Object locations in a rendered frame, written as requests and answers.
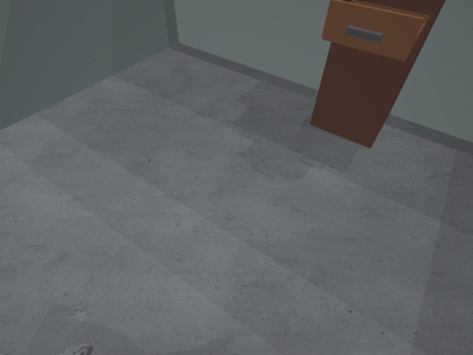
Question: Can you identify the handle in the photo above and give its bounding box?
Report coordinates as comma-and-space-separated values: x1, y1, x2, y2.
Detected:
353, 48, 382, 59
344, 24, 384, 43

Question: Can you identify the cabinet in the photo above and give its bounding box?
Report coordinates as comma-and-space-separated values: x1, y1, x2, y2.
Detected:
310, 0, 445, 148

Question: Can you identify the drawer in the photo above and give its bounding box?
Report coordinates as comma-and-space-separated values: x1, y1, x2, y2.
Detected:
322, 0, 430, 61

